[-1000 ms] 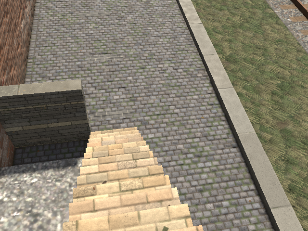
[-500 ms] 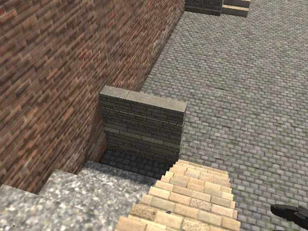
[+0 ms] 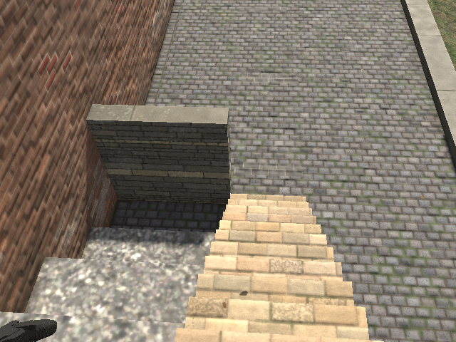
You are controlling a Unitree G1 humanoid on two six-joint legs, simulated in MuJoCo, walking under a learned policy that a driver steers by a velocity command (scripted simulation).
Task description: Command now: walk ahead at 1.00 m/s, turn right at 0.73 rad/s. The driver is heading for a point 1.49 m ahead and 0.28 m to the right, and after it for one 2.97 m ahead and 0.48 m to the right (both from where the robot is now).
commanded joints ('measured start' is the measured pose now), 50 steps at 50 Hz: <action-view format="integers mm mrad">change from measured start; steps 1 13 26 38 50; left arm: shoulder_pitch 151 15 226 -140 71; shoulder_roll -43 131 -223 -129 -16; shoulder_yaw -22 -16 -89 -102 10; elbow -34 -86 -72 -233 -29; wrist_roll -18 125 25 15 14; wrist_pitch -16 -7 -43 -28 -33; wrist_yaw -53 31 68 -6 -62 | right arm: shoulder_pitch -263 -258 38 -41 -57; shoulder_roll -19 -17 -99 -17 -75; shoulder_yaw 35 49 17 109 7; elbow -146 -325 -131 -101 -32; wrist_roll -6 19 12 -14 8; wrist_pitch -46 -67 -15 -36 52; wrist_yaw -63 37 97 5 -21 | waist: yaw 185 -99 34 7 48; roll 84 -41 466 98 160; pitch -89 -172 -92 65 10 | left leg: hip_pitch -86 -380 846 339 372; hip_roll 143 -121 132 57 16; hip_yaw -211 -320 -516 -577 -431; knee -252 360 -515 -623 -46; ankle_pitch -18 567 1055 106 488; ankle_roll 74 57 156 202 219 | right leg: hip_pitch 246 127 -611 -249 418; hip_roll -104 -290 194 -16 -233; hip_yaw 129 950 256 192 109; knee -423 -590 918 -255 -978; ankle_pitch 606 54 -707 475 628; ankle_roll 4 -360 -8 73 -61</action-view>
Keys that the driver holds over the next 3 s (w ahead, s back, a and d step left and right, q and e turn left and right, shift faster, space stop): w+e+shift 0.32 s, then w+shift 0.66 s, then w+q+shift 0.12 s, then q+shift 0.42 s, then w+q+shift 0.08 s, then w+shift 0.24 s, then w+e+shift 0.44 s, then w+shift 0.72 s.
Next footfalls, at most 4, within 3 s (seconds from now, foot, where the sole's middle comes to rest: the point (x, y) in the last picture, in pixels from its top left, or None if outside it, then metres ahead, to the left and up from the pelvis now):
0.16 right None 0.15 -0.11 -0.89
0.46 left None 0.36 0.15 -1.11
1.06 right None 0.52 -0.31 -1.32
1.52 left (256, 323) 0.79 -0.10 -1.54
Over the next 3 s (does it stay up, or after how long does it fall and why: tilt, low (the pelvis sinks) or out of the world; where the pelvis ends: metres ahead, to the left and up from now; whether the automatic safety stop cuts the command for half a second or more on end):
stays up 1.43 -0.31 -1.44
